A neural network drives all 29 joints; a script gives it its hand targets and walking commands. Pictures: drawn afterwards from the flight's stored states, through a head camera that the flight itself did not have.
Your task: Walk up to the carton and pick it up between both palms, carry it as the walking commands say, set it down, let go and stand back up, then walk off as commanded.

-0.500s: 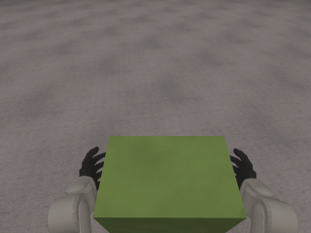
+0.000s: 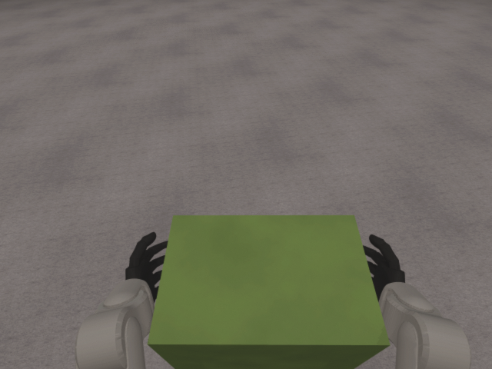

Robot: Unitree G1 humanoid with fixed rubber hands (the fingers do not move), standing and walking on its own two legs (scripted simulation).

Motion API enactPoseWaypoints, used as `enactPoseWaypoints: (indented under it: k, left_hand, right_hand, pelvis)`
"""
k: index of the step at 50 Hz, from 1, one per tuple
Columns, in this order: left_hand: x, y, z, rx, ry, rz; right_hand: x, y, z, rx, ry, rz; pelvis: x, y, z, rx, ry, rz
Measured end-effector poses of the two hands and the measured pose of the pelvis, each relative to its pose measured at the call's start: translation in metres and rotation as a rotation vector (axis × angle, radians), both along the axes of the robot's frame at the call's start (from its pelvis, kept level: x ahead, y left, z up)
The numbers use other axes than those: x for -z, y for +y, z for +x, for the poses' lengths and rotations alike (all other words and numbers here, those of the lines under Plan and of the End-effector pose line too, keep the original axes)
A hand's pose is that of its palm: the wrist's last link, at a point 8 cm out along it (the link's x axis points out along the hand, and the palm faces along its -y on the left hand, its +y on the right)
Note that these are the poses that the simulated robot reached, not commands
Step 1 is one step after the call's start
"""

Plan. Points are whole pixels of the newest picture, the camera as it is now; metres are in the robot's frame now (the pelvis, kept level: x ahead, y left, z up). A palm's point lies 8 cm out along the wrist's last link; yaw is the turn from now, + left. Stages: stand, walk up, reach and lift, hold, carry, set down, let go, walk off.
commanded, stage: carry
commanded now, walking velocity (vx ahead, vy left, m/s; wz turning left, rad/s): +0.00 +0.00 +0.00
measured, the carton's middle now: (262, 306) +0.24 +0.00 +0.02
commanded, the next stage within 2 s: hold in 0.08 s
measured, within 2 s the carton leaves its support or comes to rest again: neither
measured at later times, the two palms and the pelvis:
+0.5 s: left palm (164, 267) +0.29 +0.16 +0.05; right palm (370, 262) +0.30 -0.19 +0.04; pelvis +0.02 -0.02 +0.01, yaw +2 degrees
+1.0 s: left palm (162, 268) +0.29 +0.16 +0.05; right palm (372, 268) +0.29 -0.18 +0.05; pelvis +0.02 -0.02 +0.01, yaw +2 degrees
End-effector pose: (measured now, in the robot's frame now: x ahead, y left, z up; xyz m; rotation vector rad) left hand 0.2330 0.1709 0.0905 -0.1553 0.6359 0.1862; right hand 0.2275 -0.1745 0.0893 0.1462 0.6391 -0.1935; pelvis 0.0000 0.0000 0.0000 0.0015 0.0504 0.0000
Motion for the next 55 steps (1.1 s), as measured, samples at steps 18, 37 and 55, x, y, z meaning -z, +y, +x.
enactPoseWaypoints:
  k: [18,37,55]
  left_hand:
    - [0.065,-0.006,0.039,0.063,0.036,0.123]
    - [0.045,-0.017,0.062,0.082,0.024,0.116]
    - [0.044,0.001,0.061,0.087,0.013,0.100]
  right_hand:
    - [0.058,-0.007,0.054,-0.177,0.027,-0.176]
    - [0.048,-0.018,0.070,-0.108,0.024,-0.092]
    - [0.043,0.000,0.068,-0.099,0.017,-0.107]
  pelvis:
    - [-0.002,-0.009,0.003,-0.029,-0.128,-0.012]
    - [-0.012,-0.032,0.030,-0.053,-0.185,-0.010]
    - [-0.010,-0.013,0.018,-0.046,-0.186,-0.006]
